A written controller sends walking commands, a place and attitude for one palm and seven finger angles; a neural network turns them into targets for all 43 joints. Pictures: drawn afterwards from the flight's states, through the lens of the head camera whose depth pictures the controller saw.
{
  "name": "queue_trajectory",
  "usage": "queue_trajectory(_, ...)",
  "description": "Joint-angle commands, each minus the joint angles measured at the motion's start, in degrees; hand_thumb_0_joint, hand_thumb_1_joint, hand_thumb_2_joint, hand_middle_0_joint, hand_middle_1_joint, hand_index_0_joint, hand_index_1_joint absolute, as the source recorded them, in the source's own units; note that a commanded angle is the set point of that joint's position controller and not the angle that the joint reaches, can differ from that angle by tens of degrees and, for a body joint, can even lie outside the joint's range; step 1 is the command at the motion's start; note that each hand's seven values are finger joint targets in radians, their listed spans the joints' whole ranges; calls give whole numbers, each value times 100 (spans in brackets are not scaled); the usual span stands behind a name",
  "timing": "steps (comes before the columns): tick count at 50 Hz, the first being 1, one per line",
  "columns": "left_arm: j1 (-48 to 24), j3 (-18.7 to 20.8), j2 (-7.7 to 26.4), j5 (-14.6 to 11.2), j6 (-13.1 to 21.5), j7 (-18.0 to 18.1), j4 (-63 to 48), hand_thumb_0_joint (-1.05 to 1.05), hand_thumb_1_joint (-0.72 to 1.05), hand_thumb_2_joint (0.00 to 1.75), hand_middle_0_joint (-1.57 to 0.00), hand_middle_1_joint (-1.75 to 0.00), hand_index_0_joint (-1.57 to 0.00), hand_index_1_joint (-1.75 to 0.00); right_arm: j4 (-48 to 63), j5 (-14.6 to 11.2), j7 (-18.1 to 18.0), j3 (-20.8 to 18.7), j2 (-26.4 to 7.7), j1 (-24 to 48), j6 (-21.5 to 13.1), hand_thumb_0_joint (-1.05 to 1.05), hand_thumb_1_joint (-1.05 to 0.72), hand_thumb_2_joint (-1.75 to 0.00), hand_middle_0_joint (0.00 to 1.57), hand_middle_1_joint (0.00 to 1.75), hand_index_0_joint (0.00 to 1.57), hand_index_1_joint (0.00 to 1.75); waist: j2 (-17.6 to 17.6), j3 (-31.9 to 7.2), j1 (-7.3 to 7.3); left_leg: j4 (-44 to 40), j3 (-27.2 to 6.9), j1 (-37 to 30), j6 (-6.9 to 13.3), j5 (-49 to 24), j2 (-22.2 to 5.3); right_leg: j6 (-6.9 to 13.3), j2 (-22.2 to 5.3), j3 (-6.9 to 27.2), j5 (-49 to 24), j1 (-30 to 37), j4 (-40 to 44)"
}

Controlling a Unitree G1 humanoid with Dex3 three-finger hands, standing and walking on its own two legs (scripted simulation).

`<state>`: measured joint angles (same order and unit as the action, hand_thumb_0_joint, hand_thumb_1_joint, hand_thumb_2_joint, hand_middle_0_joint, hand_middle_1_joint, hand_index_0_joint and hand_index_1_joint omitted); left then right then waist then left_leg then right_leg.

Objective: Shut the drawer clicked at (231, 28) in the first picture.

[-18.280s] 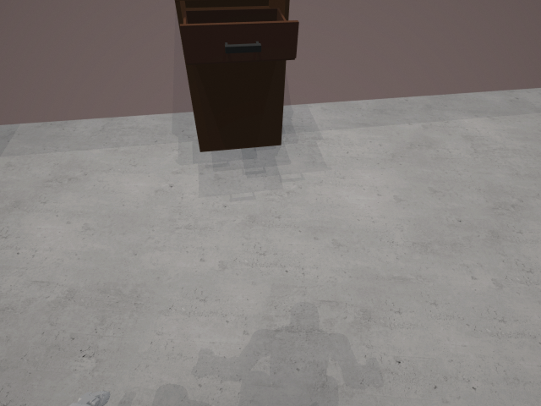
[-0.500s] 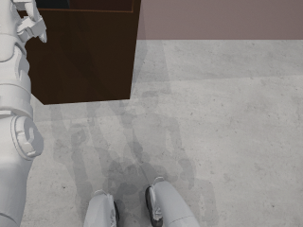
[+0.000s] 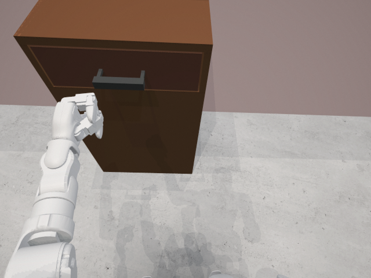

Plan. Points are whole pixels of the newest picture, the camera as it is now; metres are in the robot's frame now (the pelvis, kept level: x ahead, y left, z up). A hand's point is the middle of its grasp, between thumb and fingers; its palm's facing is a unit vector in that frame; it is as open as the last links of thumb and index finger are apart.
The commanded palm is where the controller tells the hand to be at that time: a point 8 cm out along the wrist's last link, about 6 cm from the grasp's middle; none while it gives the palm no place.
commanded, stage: draw the hand back to the body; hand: left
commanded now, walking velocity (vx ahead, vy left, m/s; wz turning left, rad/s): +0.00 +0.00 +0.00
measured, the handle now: (120, 78) +0.63 +0.16 +0.01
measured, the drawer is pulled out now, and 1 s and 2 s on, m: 0.00 0.00 0.00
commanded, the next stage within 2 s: step back with the hand held close in 1.00 s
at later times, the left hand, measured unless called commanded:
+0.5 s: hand (28, 189) +0.25 +0.21 +0.16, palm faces +0.28 -0.92 -0.28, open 3.3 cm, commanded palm +0.20 +0.26 +0.17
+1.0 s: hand out of the picture +0.14 +0.24 +0.21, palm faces +0.46 -0.80 -0.40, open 3.2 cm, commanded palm +0.09 +0.28 +0.22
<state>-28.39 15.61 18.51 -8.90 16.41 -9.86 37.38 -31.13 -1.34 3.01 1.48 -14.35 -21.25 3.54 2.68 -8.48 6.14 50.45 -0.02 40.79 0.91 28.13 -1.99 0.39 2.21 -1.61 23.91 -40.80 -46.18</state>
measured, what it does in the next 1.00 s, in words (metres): stands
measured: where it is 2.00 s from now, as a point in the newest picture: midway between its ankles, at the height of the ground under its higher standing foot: outside the picture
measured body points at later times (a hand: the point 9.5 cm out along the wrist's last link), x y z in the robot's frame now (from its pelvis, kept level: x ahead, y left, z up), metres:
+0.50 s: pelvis -0.02 +0.00 +0.04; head -0.02 -0.02 +0.49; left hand +0.23 +0.26 +0.17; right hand +0.18 -0.21 -0.04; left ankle -0.05 +0.10 -0.70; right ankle -0.03 -0.12 -0.70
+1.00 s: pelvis -0.02 -0.01 +0.05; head -0.04 -0.03 +0.49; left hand +0.11 +0.28 +0.23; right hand +0.17 -0.22 -0.04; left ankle -0.05 +0.10 -0.70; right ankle -0.03 -0.12 -0.70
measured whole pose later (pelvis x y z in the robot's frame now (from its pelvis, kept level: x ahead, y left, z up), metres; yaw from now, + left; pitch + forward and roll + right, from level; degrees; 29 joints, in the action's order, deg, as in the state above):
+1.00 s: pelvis -0.02 -0.01 +0.05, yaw +2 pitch -5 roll -1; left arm 29.3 16.3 18.3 -3.0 5.9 6.1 -25.7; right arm -36.4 0.2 -4.4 1.6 -13.4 -11.8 -5.6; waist 4.8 1.2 -4.6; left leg 25.5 -0.6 4.5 0.5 16.3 -0.4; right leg 0.7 0.9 -2.1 13.7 -4.6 -23.0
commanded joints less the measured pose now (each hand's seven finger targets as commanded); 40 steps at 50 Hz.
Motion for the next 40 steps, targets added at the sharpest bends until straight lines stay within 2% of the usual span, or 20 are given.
queue_trajectory(1,-962,17,959,-156,243,-257,-1604,0,90,90,-140,-160,-140,-160,495,-78,-102,-368,-842,-434,-283,0,-90,-90,20,30,20,30,548,-2073,-128,-451,68,-1723,92,-4313,91,77,11,-2,-3859,1810,218)
queue_trajectory(2,-664,-76,811,-216,150,-348,-1636,0,90,90,-140,-160,-140,-160,556,-104,-106,-349,-817,-310,-309,0,-90,-90,20,30,20,30,411,-1945,-157,-548,48,-1771,71,-4181,82,68,8,-50,-3707,1829,284)
queue_trajectory(5,-457,18,855,-448,-77,-490,-2029,0,90,90,-140,-160,-140,-160,720,-170,-202,-322,-847,64,-387,0,-90,-90,20,30,20,30,-195,-1609,-180,-822,76,-1573,96,-3305,129,50,-1,-83,-3385,2132,503)
queue_trajectory(6,-415,-20,830,-529,-111,-531,-2282,0,90,90,-140,-160,-140,-160,800,-185,-236,-293,-844,178,-428,0,-90,-90,20,30,20,30,-127,-1562,-210,-881,59,-1658,105,-3318,147,70,-10,-80,-3399,2222,529)
queue_trajectory(7,-326,-223,1284,204,-195,150,-3077,0,90,90,-140,-160,-140,-160,823,-190,-336,-356,-723,709,-294,0,-90,-90,20,30,20,30,44,-1609,-468,-1122,90,-2051,109,-3409,190,88,-160,167,-3056,2381,841)
queue_trajectory(8,-61,-265,1027,274,-347,526,-3239,0,90,90,-140,-160,-140,-160,859,-151,-410,-359,-668,741,-279,0,-90,-90,20,30,20,30,40,-1438,-378,-1267,90,-2227,88,-3208,165,75,-169,126,-2890,2337,994)
queue_trajectory(9,125,-428,828,294,-447,715,-3536,0,90,90,-140,-160,-140,-160,916,-146,-459,-319,-649,820,-325,0,-90,-90,20,30,20,30,-16,-1337,-398,-1372,14,-2296,66,-3181,153,82,-182,77,-2774,2336,1039)
queue_trajectory(10,422,-455,830,364,-544,877,-3753,0,90,90,-140,-160,-140,-160,896,-145,-492,-301,-638,917,-348,0,-90,-90,20,30,20,30,116,-1322,-460,-1463,9,-2468,62,-3197,124,91,-199,74,-2704,2438,1113)
queue_trajectory(11,520,-522,832,400,-632,995,-3904,0,90,90,-140,-160,-140,-160,890,-142,-535,-267,-643,1011,-355,0,-90,-90,20,30,20,30,15,-1186,-450,-1575,-35,-2561,73,-3136,113,98,-175,54,-2613,2471,1220)
queue_trajectory(12,593,-438,909,449,-691,1121,-4056,0,90,90,-140,-160,-140,-160,844,-127,-584,-257,-621,1072,-361,0,-90,-90,20,30,20,30,110,-1122,-465,-1682,-17,-2674,68,-3011,113,89,-191,67,-2551,2554,1308)
queue_trajectory(15,846,-390,915,509,-827,1378,-4193,0,90,90,-140,-160,-140,-160,794,-116,-711,-168,-582,1379,-389,0,-90,-90,20,30,20,30,-337,-483,-511,-2066,1,-2598,101,-2225,141,87,-198,51,-2047,2699,1634)
queue_trajectory(16,814,-358,990,519,-832,1421,-4412,0,90,90,-140,-160,-140,-160,772,-105,-749,-156,-584,1450,-422,0,-90,-90,20,30,20,30,-226,-460,-536,-2157,-5,-2706,115,-2154,158,100,-206,78,-1963,2794,1740)
queue_trajectory(20,1700,-445,748,547,-900,1501,-5008,0,90,90,-140,-160,-140,-160,727,-69,-787,-65,-470,1629,-578,0,-90,-90,20,30,20,30,287,-291,-684,-2455,6,-3186,68,-2374,141,127,-228,44,-2012,3098,1984)
queue_trajectory(22,2198,-460,697,529,-932,1495,-5245,0,90,90,-140,-160,-140,-160,685,-40,-777,-34,-461,1690,-645,0,-90,-90,20,30,20,30,224,-27,-727,-2605,-20,-3262,58,-2459,113,126,-218,19,-2039,3192,2128)
queue_trajectory(24,2577,-372,721,528,-924,1510,-5615,0,90,90,-140,-160,-140,-160,667,-4,-762,-41,-459,1720,-713,0,-90,-90,20,30,20,30,121,-3,-751,-2705,-10,-3376,57,-2564,101,120,-214,14,-2138,3356,2225)
queue_trajectory(27,3187,-179,791,498,-951,1493,-5888,0,90,90,-140,-160,-140,-160,628,44,-741,-34,-460,1802,-758,0,-90,-90,20,30,20,30,-211,347,-808,-2848,-7,-3321,83,-2482,96,105,-206,19,-2077,3442,2421)
queue_trajectory(30,3636,132,928,510,-911,1509,-6404,0,90,90,-140,-160,-140,-160,610,86,-737,-62,-432,1821,-818,0,-90,-90,20,30,20,30,-158,277,-862,-2881,14,-3437,87,-2606,101,106,-220,33,-2170,3604,2473)
queue_trajectory(33,4135,386,1061,508,-864,1540,-6932,0,90,90,-140,-160,-140,-160,582,132,-722,-64,-396,1833,-913,0,-90,-90,20,30,20,30,210,284,-926,-2884,35,-3500,78,-2657,120,116,-251,82,-2197,3697,2558)
queue_trajectory(35,4502,440,1039,518,-822,1568,-7340,0,90,90,-140,-160,-140,-160,586,143,-709,-79,-384,1824,-1006,0,-90,-90,20,30,20,30,286,271,-933,-2872,27,-3556,63,-2766,110,116,-256,81,-2269,3730,2568)
queue_trajectory(40,5411,736,1126,525,-782,1622,-7820,0,90,90,-140,-160,-140,-160,571,148,-724,-134,-398,1752,-1203,0,-90,-90,20,30,20,30,52,437,-983,-2830,27,-3554,74,-2781,79,95,-234,95,-2258,3659,2642)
